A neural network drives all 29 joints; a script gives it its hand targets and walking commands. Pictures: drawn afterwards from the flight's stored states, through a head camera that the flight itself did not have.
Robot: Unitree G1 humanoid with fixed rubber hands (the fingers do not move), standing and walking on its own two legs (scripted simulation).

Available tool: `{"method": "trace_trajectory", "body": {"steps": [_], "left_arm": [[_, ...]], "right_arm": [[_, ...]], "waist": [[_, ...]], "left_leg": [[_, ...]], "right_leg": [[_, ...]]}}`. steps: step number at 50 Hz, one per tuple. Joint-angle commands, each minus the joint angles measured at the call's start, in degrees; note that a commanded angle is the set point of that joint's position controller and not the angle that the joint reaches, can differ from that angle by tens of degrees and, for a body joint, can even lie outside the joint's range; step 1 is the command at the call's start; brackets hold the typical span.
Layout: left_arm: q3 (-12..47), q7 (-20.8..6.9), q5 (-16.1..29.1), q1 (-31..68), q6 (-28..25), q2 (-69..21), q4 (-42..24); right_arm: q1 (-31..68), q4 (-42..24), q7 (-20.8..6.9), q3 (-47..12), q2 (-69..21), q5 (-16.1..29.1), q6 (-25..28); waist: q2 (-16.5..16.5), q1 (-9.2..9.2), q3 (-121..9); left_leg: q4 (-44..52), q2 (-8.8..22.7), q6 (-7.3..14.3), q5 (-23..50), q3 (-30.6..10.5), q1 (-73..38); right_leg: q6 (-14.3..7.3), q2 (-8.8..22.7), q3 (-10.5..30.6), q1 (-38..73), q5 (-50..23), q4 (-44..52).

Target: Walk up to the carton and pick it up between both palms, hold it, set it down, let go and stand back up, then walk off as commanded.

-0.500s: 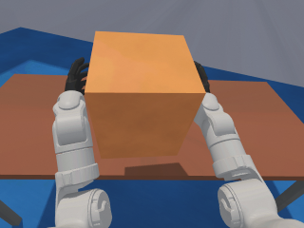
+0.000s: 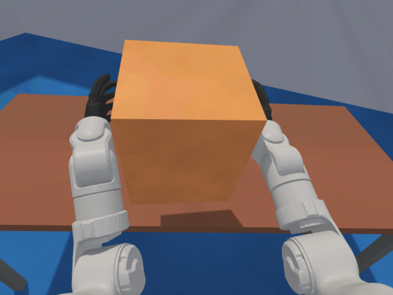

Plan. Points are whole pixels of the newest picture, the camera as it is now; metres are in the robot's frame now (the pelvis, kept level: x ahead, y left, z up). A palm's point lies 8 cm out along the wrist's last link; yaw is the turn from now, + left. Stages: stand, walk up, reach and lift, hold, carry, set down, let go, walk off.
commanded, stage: hold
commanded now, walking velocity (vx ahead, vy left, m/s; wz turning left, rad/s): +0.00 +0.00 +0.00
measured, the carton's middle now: (182, 128) +0.37 +0.02 +0.18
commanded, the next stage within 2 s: none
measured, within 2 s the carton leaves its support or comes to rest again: neither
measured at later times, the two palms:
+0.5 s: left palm (101, 119) +0.36 +0.16 +0.22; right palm (261, 123) +0.36 -0.14 +0.20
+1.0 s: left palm (100, 119) +0.36 +0.16 +0.22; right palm (260, 123) +0.36 -0.14 +0.20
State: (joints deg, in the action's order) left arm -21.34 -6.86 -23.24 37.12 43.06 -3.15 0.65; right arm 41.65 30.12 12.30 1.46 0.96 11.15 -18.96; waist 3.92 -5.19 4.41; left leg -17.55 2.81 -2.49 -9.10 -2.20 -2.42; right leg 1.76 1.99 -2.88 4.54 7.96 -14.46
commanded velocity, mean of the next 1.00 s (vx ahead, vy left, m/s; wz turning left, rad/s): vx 0.00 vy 0.00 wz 0.00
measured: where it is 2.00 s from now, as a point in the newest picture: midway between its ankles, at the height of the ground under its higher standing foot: outside the picture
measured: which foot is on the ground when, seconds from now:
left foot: down 0.00-1.00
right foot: down 0.00-1.00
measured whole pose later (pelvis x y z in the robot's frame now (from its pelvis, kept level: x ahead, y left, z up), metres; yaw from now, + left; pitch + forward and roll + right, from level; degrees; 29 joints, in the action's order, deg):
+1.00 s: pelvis +0.00 +0.00 +0.00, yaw +0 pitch -11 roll -1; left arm -20.9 -6.8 -23.4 36.8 43.4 -3.3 0.2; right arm 41.1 29.5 12.3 1.6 0.9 11.0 -18.9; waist 3.7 -5.4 5.1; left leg -17.7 2.9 -2.5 -9.1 -2.2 -2.6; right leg 1.8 1.9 -2.9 4.9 7.8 -14.3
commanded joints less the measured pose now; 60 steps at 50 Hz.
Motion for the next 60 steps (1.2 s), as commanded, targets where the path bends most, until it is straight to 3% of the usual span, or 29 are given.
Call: {"method": "trace_trajectory", "body": {"steps": [1,3,4,6,7,12,14,15,18,22,23,24,25,26,28,29,30,31,33,34,39,40,41,42,45,47,53,57,60], "left_arm": [[28.19,-6.76,8.39,25.75,-1.25,-25.53,-0.87],[28.11,-6.85,8.33,26.37,-1.10,-25.52,-1.11],[28.53,-6.91,9.01,27.53,-1.47,-24.82,-1.34],[29.31,-6.77,9.03,26.50,-1.43,-25.95,-2.25],[29.68,-6.78,9.50,27.09,-1.33,-25.59,-1.58],[27.51,-7.01,7.86,27.03,-1.52,-24.53,-1.88],[28.28,-7.17,8.75,25.78,-1.30,-25.31,-2.01],[27.42,-6.99,8.23,25.77,-1.37,-24.71,-1.79],[27.56,-7.18,8.15,26.49,-1.32,-23.98,-0.22],[27.32,-7.30,8.56,27.37,-1.82,-24.39,-1.01],[28.27,-7.30,8.76,28.27,-1.97,-24.92,-0.48],[27.51,-6.93,8.11,27.25,-1.99,-24.57,-1.41],[27.68,-6.85,7.84,26.83,-1.71,-24.17,-1.36],[29.05,-6.90,9.28,27.62,-2.06,-25.39,-2.08],[29.19,-6.69,9.24,27.68,-2.37,-24.93,-2.05],[29.53,-6.83,9.06,26.09,-2.19,-25.44,-1.95],[28.12,-6.76,8.01,26.73,-1.77,-24.36,-0.97],[27.87,-6.97,8.51,25.64,-1.59,-24.04,-0.79],[25.84,-7.29,7.00,25.88,-1.07,-24.17,0.20],[27.91,-7.36,8.82,26.29,-1.61,-25.60,-1.67],[28.54,-6.92,8.63,26.63,-1.88,-24.49,-1.69],[29.03,-7.03,8.95,26.97,-1.74,-24.64,-0.99],[28.27,-7.07,8.58,27.11,-2.01,-24.54,-0.61],[28.68,-6.98,8.83,28.27,-1.98,-25.14,-1.94],[27.82,-7.05,8.18,26.43,-1.54,-25.08,-1.21],[27.53,-7.10,8.18,27.50,-1.48,-24.59,-0.01],[28.68,-6.52,8.73,27.77,-2.13,-24.89,-1.83],[28.78,-7.13,9.71,28.33,-1.96,-24.85,1.03],[27.22,-6.74,7.12,27.15,-1.53,-25.27,-1.15]], "right_arm": [[33.40,-15.23,-4.99,-19.20,-28.14,3.63,2.75],[34.71,-15.25,-5.15,-18.76,-28.06,3.97,2.81],[34.36,-16.43,-4.93,-18.57,-28.15,3.40,3.00],[35.05,-17.42,-4.86,-19.66,-28.72,3.85,3.35],[34.61,-16.80,-4.62,-19.01,-28.14,3.37,2.96],[34.38,-15.44,-5.04,-19.61,-28.85,3.50,2.57],[34.05,-17.36,-4.79,-19.67,-29.08,4.11,2.99],[34.50,-17.64,-4.76,-20.40,-28.78,4.59,2.87],[34.72,-15.82,-4.70,-18.41,-27.74,3.03,2.39],[34.51,-16.23,-4.81,-19.81,-29.20,3.25,2.82],[34.75,-16.12,-4.69,-18.87,-29.03,3.47,2.84],[34.98,-16.75,-5.04,-20.37,-29.44,4.16,3.00],[35.51,-17.71,-4.82,-20.51,-29.27,3.94,3.01],[34.38,-17.14,-4.77,-19.97,-29.22,3.85,3.00],[34.33,-17.11,-4.77,-20.08,-28.90,3.52,3.16],[32.79,-15.98,-4.55,-19.71,-28.26,3.77,2.70],[33.32,-14.64,-4.98,-19.57,-28.40,3.90,2.51],[32.46,-15.18,-4.69,-19.30,-28.48,3.73,2.34],[34.32,-14.60,-4.90,-19.58,-28.69,3.38,2.32],[33.62,-15.19,-4.82,-19.27,-29.04,3.57,2.54],[34.43,-17.05,-4.67,-19.75,-28.74,3.27,3.12],[33.96,-16.57,-4.60,-19.19,-28.60,3.13,2.97],[35.10,-17.11,-4.85,-19.76,-29.19,3.25,3.02],[33.87,-15.47,-4.99,-18.80,-29.13,3.03,2.80],[33.52,-14.83,-5.05,-19.28,-28.64,3.23,2.69],[33.97,-13.65,-5.19,-17.88,-27.76,2.80,2.57],[35.16,-16.75,-5.17,-20.10,-28.97,3.86,3.24],[35.72,-16.50,-4.74,-17.71,-28.81,2.58,3.14],[33.42,-13.54,-5.33,-19.04,-28.10,3.47,2.66]], "waist": [[-5.64,-1.05,-17.16],[-5.45,-0.75,-17.63],[-4.77,-1.83,-17.10],[-5.97,-1.06,-17.55],[-5.00,-2.24,-17.48],[-4.45,-0.14,-16.10],[-4.69,-0.90,-17.19],[-4.36,-0.26,-16.62],[-3.68,-1.12,-15.94],[-3.52,-0.35,-17.01],[-4.33,-1.54,-17.09],[-4.37,0.05,-16.63],[-4.77,-0.10,-17.78],[-4.47,-1.61,-18.91],[-4.31,-0.97,-19.65],[-4.64,-1.94,-18.06],[-5.11,-0.57,-16.89],[-3.88,-1.28,-16.05],[-3.73,0.35,-14.37],[-4.00,-0.98,-17.03],[-4.22,-1.11,-16.69],[-4.56,-1.98,-16.33],[-3.85,-0.99,-15.29],[-5.28,-1.25,-16.17],[-4.68,-0.83,-16.86],[-4.04,-1.19,-15.27],[-4.29,-0.60,-18.07],[-3.93,-2.38,-16.34],[-6.05,-0.16,-15.87]], "left_leg": [[1.59,-6.03,-0.08,13.81,6.85,-0.18],[1.53,-5.72,-0.04,13.11,6.91,-0.57],[1.26,-6.03,0.35,11.78,6.90,-0.07],[1.13,-6.15,-0.13,14.03,6.81,-0.13],[0.91,-6.17,0.02,13.34,6.79,-0.02],[2.04,-6.06,0.46,12.07,7.25,0.86],[1.30,-6.31,0.58,12.82,7.21,0.29],[1.24,-6.22,0.61,13.61,7.12,0.41],[2.27,-6.24,0.98,8.68,7.12,1.27],[2.21,-6.35,1.05,10.20,7.43,1.18],[1.96,-6.42,1.08,10.09,7.27,0.71],[2.09,-6.11,0.86,11.74,7.11,0.87],[1.38,-6.43,1.06,12.22,7.18,0.38],[1.08,-6.22,0.84,11.96,7.15,-0.23],[1.61,-6.12,0.64,12.23,6.89,-0.21],[1.32,-6.22,0.66,11.27,6.86,-0.08],[2.13,-6.11,0.64,10.30,6.98,0.62],[1.89,-6.14,0.93,10.87,7.31,0.44],[2.65,-6.43,0.95,10.38,7.54,1.49],[2.27,-6.16,0.85,11.67,7.12,0.88],[1.54,-6.32,0.62,12.11,7.03,0.20],[1.46,-6.26,0.85,11.07,7.11,0.02],[2.25,-6.26,0.94,10.29,7.22,1.13],[2.10,-6.17,0.53,10.39,7.07,0.96],[1.87,-6.01,0.45,12.31,7.03,0.03],[2.89,-5.92,0.78,8.40,7.21,1.54],[1.73,-6.16,0.30,12.10,7.14,-0.21],[1.84,-6.37,0.88,8.49,7.17,1.35],[2.46,-5.99,0.52,10.94,6.92,0.83]], "right_leg": [[0.37,-6.52,-4.33,6.54,-7.80,0.31],[0.36,-6.47,-4.21,6.67,-7.42,0.18],[0.56,-6.05,-4.07,6.51,-7.45,0.58],[0.46,-6.32,-4.45,6.43,-7.98,0.10],[0.52,-6.33,-4.26,7.12,-8.65,0.37],[0.95,-6.19,-4.41,7.16,-7.09,0.11],[0.94,-6.08,-3.96,7.30,-8.67,0.07],[1.08,-6.09,-4.06,7.85,-9.46,0.06],[0.82,-6.02,-4.04,6.11,-5.17,1.03],[1.00,-5.95,-4.07,6.59,-6.37,0.39],[1.16,-6.01,-3.91,6.50,-6.54,0.48],[0.97,-6.19,-4.15,6.29,-6.98,0.26],[1.10,-5.91,-3.89,6.67,-8.46,0.39],[1.15,-6.14,-4.03,6.91,-8.72,0.20],[0.89,-6.41,-4.30,6.75,-7.73,-0.06],[0.76,-6.14,-4.04,6.07,-7.73,0.51],[0.82,-6.22,-3.96,5.87,-5.81,0.45],[1.03,-6.17,-3.89,6.32,-7.35,0.72],[1.11,-6.00,-4.14,6.53,-5.62,0.65],[0.83,-6.16,-4.10,6.88,-6.91,0.24],[1.06,-6.05,-4.20,6.37,-7.89,0.40],[1.01,-6.08,-3.88,5.94,-7.42,0.83],[0.93,-6.13,-4.11,5.90,-6.26,0.75],[0.59,-5.97,-4.09,6.08,-5.92,0.46],[0.64,-6.26,-4.08,6.35,-7.16,0.45],[0.72,-6.18,-4.30,6.48,-4.69,0.84],[0.88,-6.30,-4.73,6.22,-7.13,0.30],[0.75,-5.87,-3.95,5.31,-5.28,1.17],[0.33,-6.15,-4.05,6.60,-5.65,0.17]]}}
